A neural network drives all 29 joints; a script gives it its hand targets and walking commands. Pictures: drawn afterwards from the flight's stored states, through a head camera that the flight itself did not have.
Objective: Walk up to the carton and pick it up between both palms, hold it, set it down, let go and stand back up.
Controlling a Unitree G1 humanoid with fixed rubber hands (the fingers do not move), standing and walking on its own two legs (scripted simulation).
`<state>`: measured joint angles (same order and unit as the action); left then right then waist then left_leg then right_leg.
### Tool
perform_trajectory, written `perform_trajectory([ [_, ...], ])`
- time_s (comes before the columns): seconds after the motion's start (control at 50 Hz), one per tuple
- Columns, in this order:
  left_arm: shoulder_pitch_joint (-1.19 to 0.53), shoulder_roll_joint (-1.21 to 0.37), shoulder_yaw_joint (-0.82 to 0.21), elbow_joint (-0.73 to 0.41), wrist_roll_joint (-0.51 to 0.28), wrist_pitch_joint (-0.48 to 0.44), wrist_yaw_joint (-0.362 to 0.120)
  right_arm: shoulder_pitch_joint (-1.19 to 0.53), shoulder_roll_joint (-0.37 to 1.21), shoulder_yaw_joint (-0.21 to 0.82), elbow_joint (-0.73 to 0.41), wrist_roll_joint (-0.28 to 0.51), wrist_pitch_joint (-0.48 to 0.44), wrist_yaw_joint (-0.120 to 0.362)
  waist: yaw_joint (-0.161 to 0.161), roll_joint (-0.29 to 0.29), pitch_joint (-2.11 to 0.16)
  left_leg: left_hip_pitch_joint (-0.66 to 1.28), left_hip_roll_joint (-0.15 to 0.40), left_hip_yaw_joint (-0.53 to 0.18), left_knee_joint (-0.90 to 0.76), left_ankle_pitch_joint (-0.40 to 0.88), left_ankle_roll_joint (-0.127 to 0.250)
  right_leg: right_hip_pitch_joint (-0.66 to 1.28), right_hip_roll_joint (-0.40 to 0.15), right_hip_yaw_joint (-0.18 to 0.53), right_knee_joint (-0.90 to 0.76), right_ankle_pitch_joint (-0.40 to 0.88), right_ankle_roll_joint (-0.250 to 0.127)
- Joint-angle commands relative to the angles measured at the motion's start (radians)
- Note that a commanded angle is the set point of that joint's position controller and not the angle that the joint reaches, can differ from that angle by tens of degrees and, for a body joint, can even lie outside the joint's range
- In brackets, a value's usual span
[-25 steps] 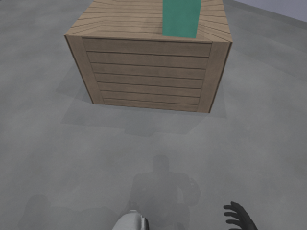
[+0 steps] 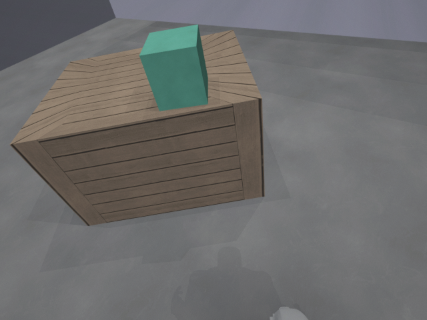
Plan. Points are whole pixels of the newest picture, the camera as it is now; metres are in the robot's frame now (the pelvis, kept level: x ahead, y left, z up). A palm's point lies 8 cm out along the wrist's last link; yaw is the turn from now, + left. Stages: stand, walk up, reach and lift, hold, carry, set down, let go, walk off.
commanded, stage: walk up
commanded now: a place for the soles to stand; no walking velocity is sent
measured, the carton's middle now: (178, 68) +1.02 +0.19 +0.03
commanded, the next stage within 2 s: none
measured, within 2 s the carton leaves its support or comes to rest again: neither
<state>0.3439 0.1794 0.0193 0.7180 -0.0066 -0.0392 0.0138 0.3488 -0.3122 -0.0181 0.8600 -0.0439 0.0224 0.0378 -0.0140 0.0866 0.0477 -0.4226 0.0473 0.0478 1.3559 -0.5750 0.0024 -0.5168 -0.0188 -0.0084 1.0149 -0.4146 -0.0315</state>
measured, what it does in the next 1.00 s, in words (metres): walks ahead: left foot, then right foot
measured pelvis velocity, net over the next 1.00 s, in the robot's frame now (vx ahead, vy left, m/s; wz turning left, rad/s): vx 0.43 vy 0.11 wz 0.10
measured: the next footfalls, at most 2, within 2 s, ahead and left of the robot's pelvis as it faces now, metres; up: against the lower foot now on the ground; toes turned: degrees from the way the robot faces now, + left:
left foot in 0.36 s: +0.33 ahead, +0.23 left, +0.00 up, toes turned +8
right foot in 0.66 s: +0.44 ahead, -0.05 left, +0.00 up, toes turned +0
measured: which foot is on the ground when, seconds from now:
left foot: up 0.00-0.34, down 0.36-0.68, up 0.70-1.00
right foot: down 0.00-0.40, up 0.42-0.64, down 0.66-1.00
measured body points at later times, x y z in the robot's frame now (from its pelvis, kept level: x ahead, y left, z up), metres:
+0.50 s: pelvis +0.23 +0.07 +0.01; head +0.24 +0.09 +0.46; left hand +0.28 +0.34 -0.12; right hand +0.33 -0.17 -0.10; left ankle +0.29 +0.23 -0.68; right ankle +0.16 -0.06 -0.58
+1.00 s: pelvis +0.43 +0.11 +0.03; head +0.44 +0.10 +0.48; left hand +0.39 +0.35 -0.10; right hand +0.59 -0.12 -0.09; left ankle +0.55 +0.25 -0.64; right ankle +0.40 -0.05 -0.68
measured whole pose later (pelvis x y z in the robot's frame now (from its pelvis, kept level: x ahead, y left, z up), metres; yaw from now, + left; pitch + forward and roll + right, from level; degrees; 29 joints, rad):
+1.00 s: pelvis +0.43 +0.11 +0.03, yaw +6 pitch -5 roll -1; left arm 0.47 0.20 0.01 0.81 0.04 -0.07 0.03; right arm 0.23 -0.25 -0.04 0.73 -0.04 -0.01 0.05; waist 0.06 0.05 0.09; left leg -0.60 0.09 0.04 0.96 -0.32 -0.02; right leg -0.20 -0.09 -0.07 0.78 -0.49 0.05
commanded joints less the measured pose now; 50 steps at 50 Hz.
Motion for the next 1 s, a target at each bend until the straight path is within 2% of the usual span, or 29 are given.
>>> perform_trajectory([
  [0.0,0.098,0.254,0.068,-0.069,0.007,-0.050,0.020,0.018,-0.079,-0.019,-0.092,-0.003,-0.036,-0.006,0.053,-0.318,0.137,-0.379,0.073,-0.108,0.030,0.097,-0.014,0.147,-0.334,0.667,-0.786,-0.451,-0.145],
  [0.06,0.052,0.219,0.053,-0.057,0.023,-0.065,0.016,-0.012,-0.065,-0.023,-0.111,-0.001,-0.033,0.000,0.036,-0.309,0.149,-0.393,0.068,-0.114,-0.043,0.135,-0.027,0.128,-0.311,0.558,-0.763,-0.403,-0.195],
  [0.08,0.057,0.218,0.056,-0.043,0.032,-0.072,0.021,-0.028,-0.058,-0.025,-0.125,-0.005,-0.031,0.004,0.037,-0.276,0.158,-0.411,0.080,-0.128,-0.080,0.146,-0.032,0.159,-0.340,0.534,-0.746,-0.339,-0.216],
  [0.14,0.055,0.218,0.053,-0.032,0.049,-0.077,0.025,-0.086,-0.039,-0.029,-0.147,-0.002,-0.035,0.016,0.042,-0.234,0.097,-0.391,0.070,-0.104,-0.177,0.195,-0.028,0.190,-0.316,0.460,-0.730,-0.293,-0.215],
  [0.18,0.042,0.236,0.061,-0.017,0.050,-0.078,0.024,-0.108,-0.033,-0.034,-0.159,0.001,-0.041,0.022,0.034,-0.228,0.103,-0.321,0.081,-0.094,-0.277,0.289,-0.016,0.153,-0.310,0.377,-0.712,-0.271,-0.200],
  [0.2,0.044,0.226,0.054,0.000,0.055,-0.077,0.020,-0.112,-0.027,-0.032,-0.157,0.006,-0.049,0.025,0.037,-0.187,0.130,-0.287,0.069,-0.063,-0.340,0.332,-0.014,0.141,-0.273,0.291,-0.698,-0.210,-0.180],
  [0.26,0.000,0.244,0.059,0.012,0.068,-0.070,0.008,-0.101,0.010,-0.043,-0.157,0.007,-0.076,0.025,0.008,-0.221,0.069,-0.052,0.027,0.010,-0.579,0.411,0.004,0.144,-0.233,0.120,-0.568,0.065,-0.147],
  [0.28,0.003,0.241,0.057,0.016,0.067,-0.063,0.002,-0.074,0.009,-0.050,-0.158,0.006,-0.083,0.019,-0.003,-0.188,0.050,0.075,-0.005,0.047,-0.653,0.439,0.014,0.106,-0.218,0.086,-0.501,0.104,-0.140],
  [0.3,0.019,0.239,0.053,0.022,0.075,-0.054,-0.003,0.022,0.003,-0.057,-0.133,0.003,-0.090,0.012,-0.038,-0.152,-0.015,0.215,-0.023,0.052,-0.718,0.482,0.020,0.111,-0.190,0.033,-0.350,0.176,-0.117],
  [0.32,0.082,0.182,0.033,0.042,0.080,-0.039,-0.011,0.125,-0.045,-0.084,-0.103,-0.011,-0.094,-0.003,-0.063,-0.036,-0.108,0.361,-0.064,0.037,-0.717,0.421,0.026,0.090,-0.126,-0.027,-0.104,0.220,-0.094],
  [0.34,0.183,0.108,-0.002,0.030,0.060,-0.039,-0.016,0.254,-0.104,-0.107,-0.104,-0.023,-0.095,-0.016,-0.078,0.112,-0.208,0.529,0.072,-0.186,-0.661,0.304,0.109,-0.008,-0.063,-0.068,0.167,0.251,-0.019],
  [0.36,0.230,0.138,0.003,-0.033,0.019,-0.030,-0.018,0.273,-0.206,-0.125,-0.128,0.014,-0.090,-0.019,-0.086,0.282,-0.282,0.614,0.319,-0.765,-0.917,0.266,0.307,-0.189,0.100,-0.048,0.432,-0.070,0.050],
  [0.38,0.087,0.155,0.013,-0.064,0.024,-0.019,-0.012,0.234,-0.201,-0.130,-0.158,0.048,-0.075,-0.033,-0.107,0.148,-0.243,0.566,0.420,-1.000,-1.093,-0.017,0.351,-0.298,0.026,0.030,0.515,-0.167,0.037],
  [0.4,-0.025,0.169,0.010,-0.104,0.030,-0.021,-0.015,0.187,-0.175,-0.112,-0.179,0.056,-0.070,-0.046,-0.113,0.045,-0.137,0.508,0.398,-0.928,-1.120,-0.037,0.316,-0.347,-0.017,0.077,0.535,-0.126,0.038],
  [0.44,-0.065,0.142,0.001,-0.115,0.021,-0.024,-0.023,0.121,-0.178,-0.107,-0.176,0.028,-0.070,-0.066,-0.094,0.089,-0.047,0.395,0.375,-0.706,-1.025,0.119,0.311,-0.374,-0.077,0.064,0.485,-0.145,0.040],
  [0.48,-0.027,0.143,0.012,-0.111,0.029,-0.018,-0.024,0.025,-0.115,-0.076,-0.163,0.017,-0.089,-0.056,-0.027,0.108,-0.003,0.158,0.323,-0.526,-1.018,0.125,0.262,-0.193,-0.106,0.103,0.287,-0.207,0.042],
  [0.52,-0.002,0.130,0.016,-0.108,0.026,-0.010,-0.032,-0.036,-0.120,-0.071,-0.163,0.002,-0.101,-0.051,0.011,0.111,0.020,0.030,0.305,-0.432,-1.001,0.143,0.245,-0.079,-0.115,0.090,0.103,-0.204,0.039],
  [0.56,0.040,0.115,0.022,-0.102,0.027,-0.013,-0.040,-0.065,-0.121,-0.072,-0.158,-0.008,-0.096,-0.045,0.033,0.122,-0.012,-0.022,0.267,-0.326,-0.940,0.168,0.217,0.057,-0.102,0.041,-0.066,-0.082,0.023],
  [0.6,0.185,0.112,0.043,-0.066,0.025,-0.026,-0.039,-0.146,-0.095,-0.054,-0.164,-0.009,-0.074,-0.033,0.125,0.025,-0.068,-0.221,0.161,-0.163,-0.760,0.016,0.148,0.409,-0.032,-0.058,-0.281,0.188,0.005],
  [0.62,0.265,0.148,0.070,-0.042,0.033,-0.028,-0.030,-0.106,-0.032,-0.035,-0.157,-0.014,-0.060,-0.028,0.152,-0.100,-0.098,-0.322,0.092,-0.110,-0.610,-0.131,0.107,0.556,0.017,-0.062,-0.279,0.160,0.015],
  [0.64,0.286,0.207,0.092,-0.047,0.042,-0.028,-0.019,-0.071,0.038,-0.009,-0.166,-0.009,-0.050,-0.019,0.163,-0.306,-0.082,-0.413,0.006,0.000,-0.363,-0.235,0.064,0.536,-0.072,0.099,-0.375,-0.096,0.004],
  [0.66,0.228,0.288,0.088,-0.105,0.038,-0.029,-0.004,-0.092,0.067,0.004,-0.217,0.022,-0.040,-0.012,0.140,-0.416,0.008,-0.516,-0.091,-0.005,-0.082,-0.175,0.013,0.366,-0.355,0.759,-0.775,-0.682,-0.062],
  [0.68,0.181,0.330,0.100,-0.104,0.017,-0.017,0.020,-0.101,-0.026,-0.027,-0.236,0.014,-0.025,-0.005,0.118,-0.256,0.093,-0.500,-0.012,-0.089,-0.015,-0.155,0.002,0.294,-0.482,0.961,-0.936,-0.910,-0.155],
  [0.7,0.142,0.290,0.082,-0.110,0.004,-0.020,0.030,-0.099,-0.046,-0.027,-0.226,-0.001,-0.021,0.001,0.086,-0.203,0.167,-0.563,0.013,-0.096,0.026,-0.015,-0.010,0.328,-0.452,0.915,-0.913,-0.805,-0.150],
  [0.72,0.126,0.270,0.070,-0.104,0.005,-0.030,0.033,-0.118,-0.039,-0.026,-0.217,-0.005,-0.027,0.005,0.091,-0.205,0.216,-0.588,0.033,-0.091,0.014,0.060,-0.017,0.309,-0.425,0.801,-0.862,-0.645,-0.157],
  [0.78,0.056,0.219,0.045,-0.082,0.020,-0.060,0.023,-0.074,-0.043,-0.035,-0.186,-0.008,-0.048,0.003,0.056,-0.277,0.179,-0.449,0.060,-0.092,-0.072,0.105,-0.038,0.233,-0.361,0.567,-0.800,-0.347,-0.185],
  [0.88,0.021,0.216,0.045,-0.041,0.045,-0.073,0.026,-0.102,-0.001,-0.033,-0.215,0.010,-0.047,0.010,0.031,-0.289,0.121,-0.353,0.085,-0.074,-0.240,0.190,-0.039,0.249,-0.343,0.357,-0.687,0.077,-0.210],
  [0.94,0.007,0.227,0.050,-0.034,0.054,-0.068,0.017,-0.110,0.025,-0.034,-0.226,0.008,-0.059,0.016,0.025,-0.284,0.064,-0.145,0.061,-0.011,-0.463,0.300,-0.008,0.205,-0.275,0.185,-0.607,0.206,-0.162],
  [0.98,-0.001,0.236,0.050,-0.023,0.060,-0.052,0.010,-0.037,0.032,-0.046,-0.205,0.002,-0.068,0.012,-0.008,-0.247,0.022,0.110,0.016,0.059,-0.598,0.404,0.016,0.121,-0.245,0.114,-0.543,0.158,-0.133],
])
